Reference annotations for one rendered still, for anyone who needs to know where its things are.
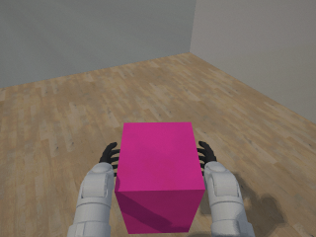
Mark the robot left hand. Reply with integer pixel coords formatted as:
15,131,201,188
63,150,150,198
99,142,120,177

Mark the robot right hand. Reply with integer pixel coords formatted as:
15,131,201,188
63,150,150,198
197,141,217,175

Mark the carton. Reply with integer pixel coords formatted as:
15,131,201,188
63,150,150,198
115,121,205,234

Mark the robot right forearm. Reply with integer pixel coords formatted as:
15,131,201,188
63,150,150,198
203,161,256,237

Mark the robot left forearm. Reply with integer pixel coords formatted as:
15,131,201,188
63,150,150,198
66,162,115,237

